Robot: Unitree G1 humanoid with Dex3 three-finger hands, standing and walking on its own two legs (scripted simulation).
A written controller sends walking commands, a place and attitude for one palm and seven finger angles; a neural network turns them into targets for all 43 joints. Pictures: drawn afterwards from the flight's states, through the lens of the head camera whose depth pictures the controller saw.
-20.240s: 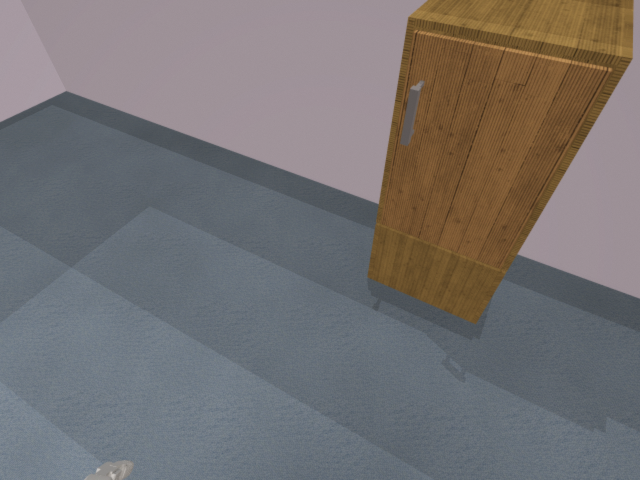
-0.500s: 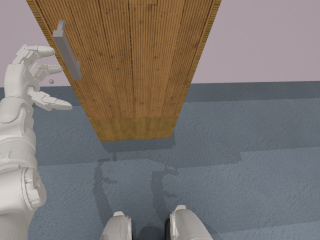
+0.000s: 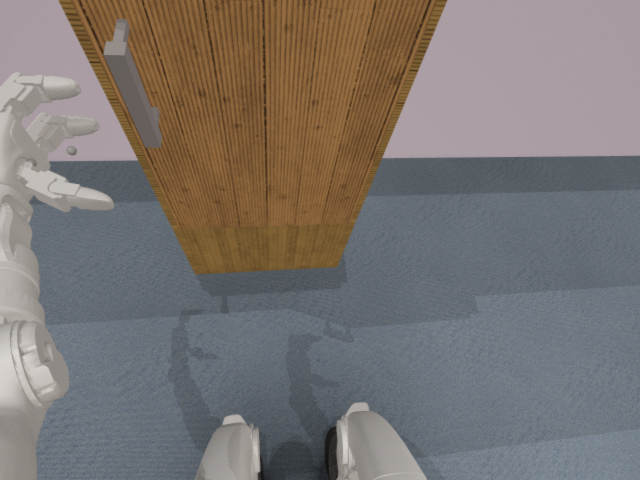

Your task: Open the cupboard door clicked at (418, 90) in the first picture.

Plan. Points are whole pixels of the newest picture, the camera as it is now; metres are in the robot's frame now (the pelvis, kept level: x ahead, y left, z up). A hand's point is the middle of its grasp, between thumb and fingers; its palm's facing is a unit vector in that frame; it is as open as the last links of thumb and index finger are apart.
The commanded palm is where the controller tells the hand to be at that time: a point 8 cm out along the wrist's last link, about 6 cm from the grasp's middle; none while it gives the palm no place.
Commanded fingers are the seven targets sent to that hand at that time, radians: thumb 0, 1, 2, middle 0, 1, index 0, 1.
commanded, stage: move the hooked fingers beside the handle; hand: left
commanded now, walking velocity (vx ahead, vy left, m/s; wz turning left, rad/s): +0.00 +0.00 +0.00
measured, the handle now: (138, 89) +0.57 +0.20 +0.07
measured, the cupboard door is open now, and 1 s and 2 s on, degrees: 0 0 1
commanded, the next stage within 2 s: slide the fingers in behind the handle in 0.90 s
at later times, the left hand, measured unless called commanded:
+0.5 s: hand (73, 144) +0.49 +0.26 +0.07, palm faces +0.00 -1.00 -0.02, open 14.0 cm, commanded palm +0.47 +0.30 +0.07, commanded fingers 0.00 -0.50 0.30 -0.30 -1.20 -0.30 -1.20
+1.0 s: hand (76, 150) +0.48 +0.25 +0.07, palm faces +0.00 -1.00 -0.02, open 14.0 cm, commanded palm +0.47 +0.30 +0.07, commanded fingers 0.00 -0.50 0.30 -0.30 -1.20 -0.30 -1.20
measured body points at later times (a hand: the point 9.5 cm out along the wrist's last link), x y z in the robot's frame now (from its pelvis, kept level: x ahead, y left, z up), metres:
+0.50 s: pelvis +0.01 +0.01 +0.00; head +0.15 +0.04 +0.43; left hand +0.48 +0.31 +0.07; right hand +0.03 -0.26 -0.10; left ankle +0.01 +0.10 -0.65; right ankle +0.04 -0.13 -0.65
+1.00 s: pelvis +0.00 +0.00 +0.00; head +0.14 +0.03 +0.43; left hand +0.48 +0.31 +0.07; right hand +0.04 -0.28 -0.10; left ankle +0.01 +0.10 -0.65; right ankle +0.04 -0.13 -0.65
